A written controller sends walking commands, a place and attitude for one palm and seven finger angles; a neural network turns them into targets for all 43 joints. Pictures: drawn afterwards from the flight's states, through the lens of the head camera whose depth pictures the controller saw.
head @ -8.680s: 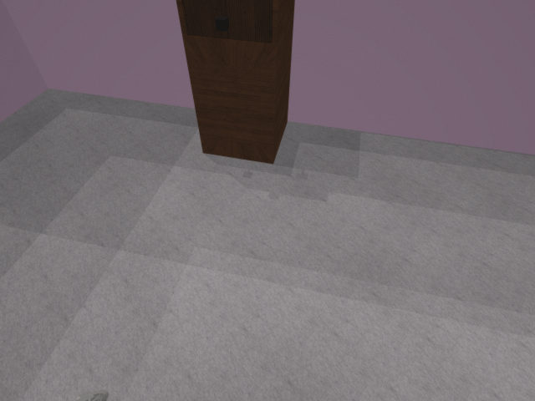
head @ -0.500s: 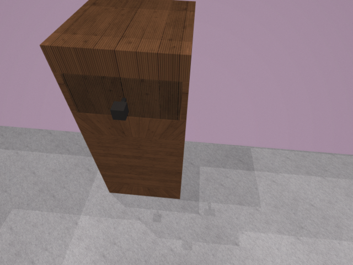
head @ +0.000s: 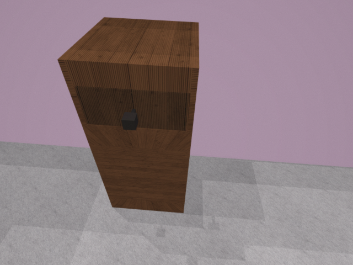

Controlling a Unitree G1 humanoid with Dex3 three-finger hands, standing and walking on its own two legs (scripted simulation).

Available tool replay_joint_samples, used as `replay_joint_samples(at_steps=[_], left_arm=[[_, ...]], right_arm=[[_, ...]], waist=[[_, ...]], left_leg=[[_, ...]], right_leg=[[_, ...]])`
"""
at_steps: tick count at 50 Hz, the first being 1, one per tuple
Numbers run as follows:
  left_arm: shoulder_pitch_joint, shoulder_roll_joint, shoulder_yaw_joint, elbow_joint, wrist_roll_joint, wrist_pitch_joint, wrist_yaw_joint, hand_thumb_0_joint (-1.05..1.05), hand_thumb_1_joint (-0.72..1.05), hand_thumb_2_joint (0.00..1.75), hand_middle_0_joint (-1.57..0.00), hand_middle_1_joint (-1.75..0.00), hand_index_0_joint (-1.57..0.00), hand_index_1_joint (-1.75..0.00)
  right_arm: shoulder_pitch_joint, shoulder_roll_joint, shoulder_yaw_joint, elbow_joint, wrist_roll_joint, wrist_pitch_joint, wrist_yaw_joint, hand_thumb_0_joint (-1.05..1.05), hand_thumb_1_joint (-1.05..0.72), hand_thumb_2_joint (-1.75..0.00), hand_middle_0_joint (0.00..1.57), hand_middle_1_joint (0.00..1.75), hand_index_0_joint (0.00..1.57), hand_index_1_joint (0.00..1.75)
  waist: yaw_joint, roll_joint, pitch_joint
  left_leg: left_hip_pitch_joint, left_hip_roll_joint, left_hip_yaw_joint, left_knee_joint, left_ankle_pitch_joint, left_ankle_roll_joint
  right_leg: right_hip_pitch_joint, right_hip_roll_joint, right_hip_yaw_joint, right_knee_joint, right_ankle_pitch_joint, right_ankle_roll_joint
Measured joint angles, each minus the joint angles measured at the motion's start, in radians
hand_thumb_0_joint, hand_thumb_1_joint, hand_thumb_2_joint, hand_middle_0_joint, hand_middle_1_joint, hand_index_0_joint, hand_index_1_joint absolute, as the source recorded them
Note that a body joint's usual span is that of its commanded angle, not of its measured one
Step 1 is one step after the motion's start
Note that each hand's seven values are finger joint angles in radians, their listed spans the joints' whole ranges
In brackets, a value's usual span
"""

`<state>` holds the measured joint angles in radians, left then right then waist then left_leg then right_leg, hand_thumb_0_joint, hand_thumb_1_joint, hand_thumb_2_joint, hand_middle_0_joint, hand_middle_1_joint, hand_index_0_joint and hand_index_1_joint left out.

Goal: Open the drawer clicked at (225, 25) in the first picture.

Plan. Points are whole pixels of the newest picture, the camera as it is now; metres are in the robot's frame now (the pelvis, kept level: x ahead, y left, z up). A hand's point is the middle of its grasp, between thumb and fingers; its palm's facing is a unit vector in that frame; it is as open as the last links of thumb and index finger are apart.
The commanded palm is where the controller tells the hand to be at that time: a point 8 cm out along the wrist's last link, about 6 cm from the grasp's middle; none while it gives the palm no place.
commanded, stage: look again from close up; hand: left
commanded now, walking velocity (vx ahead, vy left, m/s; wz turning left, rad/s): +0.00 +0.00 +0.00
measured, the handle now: (131, 117) +0.59 +0.19 +0.00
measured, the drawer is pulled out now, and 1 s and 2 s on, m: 0.00 0.00 0.00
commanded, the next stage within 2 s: shuffle to correct the standing spot in 0.06 s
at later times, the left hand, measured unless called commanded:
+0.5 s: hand out of the picture -0.05 +0.16 -0.18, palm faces +0.08 -0.98 -0.16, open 7.4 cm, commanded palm none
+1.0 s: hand out of the picture +0.11 +0.21 -0.17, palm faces +0.04 -0.97 -0.25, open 7.3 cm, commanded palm none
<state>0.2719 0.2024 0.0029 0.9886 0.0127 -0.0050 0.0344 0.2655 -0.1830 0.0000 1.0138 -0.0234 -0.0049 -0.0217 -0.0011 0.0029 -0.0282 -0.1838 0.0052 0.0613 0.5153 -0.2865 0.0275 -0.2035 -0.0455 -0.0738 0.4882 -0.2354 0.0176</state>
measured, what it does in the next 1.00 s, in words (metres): shifts its weight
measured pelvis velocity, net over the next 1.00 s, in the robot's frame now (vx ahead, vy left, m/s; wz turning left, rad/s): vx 0.07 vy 0.01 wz -0.02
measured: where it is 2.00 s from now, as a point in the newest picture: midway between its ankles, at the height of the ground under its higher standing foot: outside the picture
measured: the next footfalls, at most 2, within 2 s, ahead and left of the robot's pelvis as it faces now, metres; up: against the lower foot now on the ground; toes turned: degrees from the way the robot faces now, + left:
none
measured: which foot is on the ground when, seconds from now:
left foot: down 0.00-1.00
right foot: down 0.00-1.00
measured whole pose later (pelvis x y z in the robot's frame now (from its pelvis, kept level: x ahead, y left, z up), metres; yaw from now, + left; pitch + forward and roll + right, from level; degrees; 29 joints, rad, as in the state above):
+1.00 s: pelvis +0.07 +0.01 +0.00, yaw -1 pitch +0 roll -1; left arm 0.26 0.17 0.06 0.98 0.02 0.03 0.05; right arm 0.30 -0.12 -0.04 1.09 -0.02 0.01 -0.06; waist -0.01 0.03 0.06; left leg -0.13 0.01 0.10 0.53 -0.40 0.05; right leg -0.25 -0.04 -0.08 0.58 -0.29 0.01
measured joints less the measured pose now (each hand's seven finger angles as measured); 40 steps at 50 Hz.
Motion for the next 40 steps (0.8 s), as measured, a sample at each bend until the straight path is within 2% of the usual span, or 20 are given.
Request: replay_joint_samples(at_steps=[10, 14, 20, 29, 31, 34, 35, 37, 40], left_arm=[[0.048, -0.031, -0.011, 0.047, 0.003, 0.006, -0.002, 0.0, 0.91, 0.9, -0.2, -0.3, -0.2, -0.29], [0.087, -0.047, -0.009, 0.077, 0.01, 0.01, -0.006, 0.0, 0.91, 0.9, -0.2, -0.3, -0.2, -0.29], [0.154, -0.071, 0.004, 0.104, 0.018, 0.009, -0.017, 0.0, 0.91, 0.9, -0.2, -0.3, -0.2, -0.29], [0.215, -0.103, 0.028, 0.12, 0.01, -0.015, -0.009, 0.0, 0.91, 0.9, -0.2, -0.3, -0.2, -0.29], [0.216, -0.103, 0.031, 0.13, 0.009, -0.007, -0.007, 0.0, 0.91, 0.9, -0.2, -0.3, -0.2, -0.29], [0.19, -0.113, 0.018, 0.144, 0.006, 0.01, 0.003, 0.0, 0.91, 0.9, -0.2, -0.3, -0.2, -0.29], [0.175, -0.114, 0.016, 0.143, 0.004, 0.013, 0.006, 0.0, 0.91, 0.9, -0.2, -0.3, -0.2, -0.29], [0.142, -0.111, 0.014, 0.127, 0.001, 0.011, 0.01, 0.0, 0.91, 0.9, -0.2, -0.3, -0.2, -0.29], [0.095, -0.11, 0.017, 0.093, -0.001, 0.007, 0.016, 0.0, 0.91, 0.9, -0.2, -0.3, -0.2, -0.29]], right_arm=[[0.013, 0.007, 0.002, 0.045, 0.004, 0.008, 0.007, 0.0, -0.91, -0.9, 0.2, 0.29, 0.2, 0.3], [0.04, 0.016, -0.001, 0.071, 0.002, 0.017, 0.008, 0.0, -0.91, -0.9, 0.2, 0.29, 0.2, 0.3], [0.095, 0.022, -0.014, 0.097, 0.001, 0.025, 0.005, 0.0, -0.9, -0.9, 0.2, 0.29, 0.2, 0.3], [0.124, 0.034, -0.019, 0.106, 0.004, 0.009, 0.003, 0.0, -0.91, -0.9, 0.2, 0.29, 0.19, 0.3], [0.113, 0.046, -0.015, 0.106, 0.006, -0.007, -0.002, 0.0, -0.91, -0.9, 0.2, 0.29, 0.19, 0.3], [0.097, 0.059, -0.007, 0.105, 0.007, -0.034, -0.023, 0.0, -0.91, -0.9, 0.2, 0.29, 0.19, 0.3], [0.093, 0.065, -0.004, 0.105, 0.007, -0.035, -0.03, 0.0, -0.91, -0.9, 0.2, 0.29, 0.19, 0.3], [0.086, 0.08, 0.001, 0.105, 0.012, -0.03, -0.037, 0.0, -0.91, -0.9, 0.2, 0.29, 0.19, 0.3], [0.078, 0.093, -0.005, 0.109, 0.019, -0.013, -0.042, 0.0, -0.9, -0.9, 0.2, 0.29, 0.2, 0.3]], waist=[[0.003, -0.004, 0.028], [0.004, -0.008, 0.028], [0.006, 0.003, 0.02], [0.012, 0.02, 0.016], [0.013, -0.006, 0.018], [0.007, -0.01, 0.029], [0.002, -0.009, 0.035], [-0.004, -0.012, 0.051], [-0.001, 0.006, 0.052]], left_leg=[[0.008, -0.018, 0.011, -0.053, 0.037, 0.015], [0.01, -0.02, 0.013, -0.049, 0.03, 0.019], [0.007, -0.015, 0.013, -0.011, -0.012, 0.02], [-0.031, 0.014, 0.001, 0.121, -0.127, 0.018], [-0.007, 0.0, 0.018, 0.103, -0.134, 0.022], [0.037, -0.008, 0.04, 0.065, -0.134, 0.034], [0.053, -0.01, 0.043, 0.049, -0.13, 0.035], [0.077, -0.02, 0.046, 0.032, -0.118, 0.033], [0.087, -0.017, 0.041, 0.02, -0.11, 0.022]], right_leg=[[0.003, -0.014, 0.011, -0.047, 0.038, 0.015], [0.0, -0.017, 0.013, -0.033, 0.019, 0.011], [-0.006, -0.009, 0.019, 0.011, -0.038, -0.004], [-0.004, 0.01, -0.003, 0.067, -0.101, 0.008], [-0.004, -0.005, 0.014, 0.091, -0.121, 0.008], [-0.027, -0.011, 0.014, 0.159, -0.162, -0.006], [-0.027, -0.011, 0.009, 0.15, -0.165, -0.01], [-0.012, -0.013, 0.001, 0.086, -0.062, -0.014], [0.01, -0.011, -0.006, 0.056, -0.066, 0.006]])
